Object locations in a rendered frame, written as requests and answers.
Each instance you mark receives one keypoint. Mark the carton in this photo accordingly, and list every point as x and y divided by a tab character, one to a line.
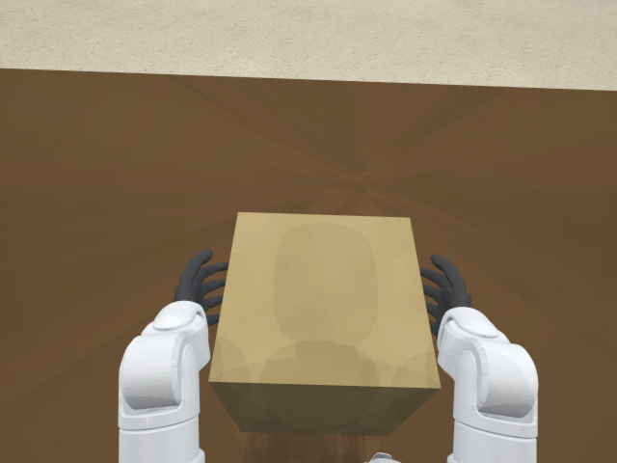
323	327

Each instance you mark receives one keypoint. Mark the robot left forearm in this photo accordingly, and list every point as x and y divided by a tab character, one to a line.
159	388

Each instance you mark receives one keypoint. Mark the robot right shin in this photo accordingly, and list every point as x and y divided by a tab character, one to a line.
381	455

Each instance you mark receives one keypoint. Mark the robot right forearm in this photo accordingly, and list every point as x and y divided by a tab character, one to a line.
495	392

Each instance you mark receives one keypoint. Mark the robot right hand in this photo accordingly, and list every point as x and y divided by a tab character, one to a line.
452	294

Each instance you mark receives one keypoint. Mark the robot left hand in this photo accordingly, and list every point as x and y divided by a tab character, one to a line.
190	283

